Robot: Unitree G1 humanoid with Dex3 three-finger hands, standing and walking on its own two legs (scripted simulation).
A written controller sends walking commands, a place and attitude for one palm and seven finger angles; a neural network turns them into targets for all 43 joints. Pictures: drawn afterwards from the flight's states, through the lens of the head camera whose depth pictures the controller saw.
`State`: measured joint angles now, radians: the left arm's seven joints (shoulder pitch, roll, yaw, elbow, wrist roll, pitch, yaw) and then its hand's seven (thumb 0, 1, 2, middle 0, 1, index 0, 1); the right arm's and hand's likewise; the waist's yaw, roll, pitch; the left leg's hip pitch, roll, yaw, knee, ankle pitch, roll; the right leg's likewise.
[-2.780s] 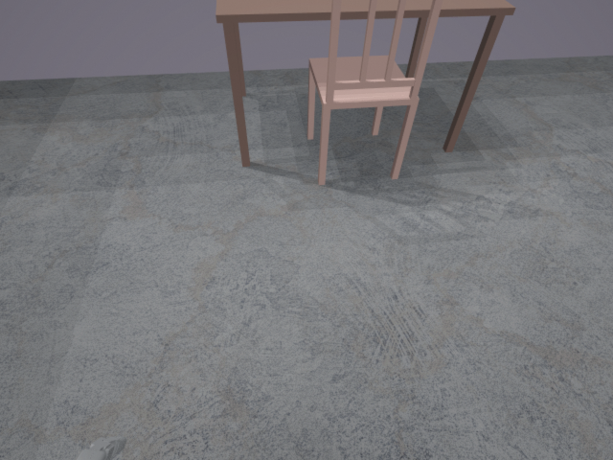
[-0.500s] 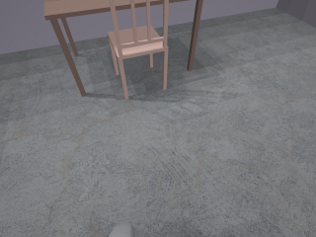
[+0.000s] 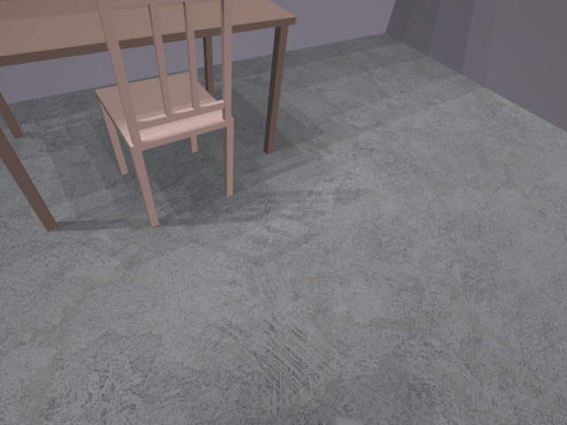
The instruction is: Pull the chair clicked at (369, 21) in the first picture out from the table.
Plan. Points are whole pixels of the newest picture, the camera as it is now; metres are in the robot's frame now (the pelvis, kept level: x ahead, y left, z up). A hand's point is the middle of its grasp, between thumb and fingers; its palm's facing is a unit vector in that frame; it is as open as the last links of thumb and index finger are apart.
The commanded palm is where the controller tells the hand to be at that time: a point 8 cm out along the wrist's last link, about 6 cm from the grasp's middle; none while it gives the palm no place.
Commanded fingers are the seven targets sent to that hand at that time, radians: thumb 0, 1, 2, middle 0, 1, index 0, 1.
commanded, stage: walk to a spot facing it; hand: left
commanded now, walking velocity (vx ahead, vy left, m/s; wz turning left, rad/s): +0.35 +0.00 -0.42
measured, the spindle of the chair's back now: (161, 65) +1.09 +0.46 -0.07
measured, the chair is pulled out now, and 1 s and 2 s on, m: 0.00 0.00 0.00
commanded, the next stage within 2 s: turn to face it in 1.34 s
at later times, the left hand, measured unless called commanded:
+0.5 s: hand (223, 323) +0.33 +0.12 -0.19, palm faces -0.25 -0.97 -0.08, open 7.4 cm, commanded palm none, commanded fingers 0.00 0.90 0.90 -0.20 -0.30 -0.20 -0.30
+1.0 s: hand (206, 268) +0.46 +0.18 -0.20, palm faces -0.27 -0.95 -0.17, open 7.3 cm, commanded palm none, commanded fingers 0.00 0.90 0.90 -0.20 -0.30 -0.20 -0.30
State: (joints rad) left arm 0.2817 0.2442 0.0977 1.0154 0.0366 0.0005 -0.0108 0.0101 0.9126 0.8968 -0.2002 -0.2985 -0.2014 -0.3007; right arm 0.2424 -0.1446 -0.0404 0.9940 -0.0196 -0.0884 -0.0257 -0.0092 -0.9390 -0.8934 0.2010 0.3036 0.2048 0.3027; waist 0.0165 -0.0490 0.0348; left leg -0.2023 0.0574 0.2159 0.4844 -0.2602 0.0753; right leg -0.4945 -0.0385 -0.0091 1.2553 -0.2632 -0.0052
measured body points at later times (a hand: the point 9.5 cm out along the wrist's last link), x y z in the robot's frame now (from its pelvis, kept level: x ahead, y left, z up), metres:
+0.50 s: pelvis +0.20 +0.00 -0.02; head +0.24 +0.02 +0.43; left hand +0.35 +0.18 -0.18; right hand +0.00 -0.12 -0.15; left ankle +0.02 +0.06 -0.72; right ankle +0.26 -0.06 -0.73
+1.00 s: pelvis +0.45 +0.00 -0.02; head +0.49 +0.00 +0.42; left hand +0.47 +0.23 -0.18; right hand +0.49 -0.26 -0.15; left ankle +0.57 +0.08 -0.74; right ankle +0.27 -0.05 -0.70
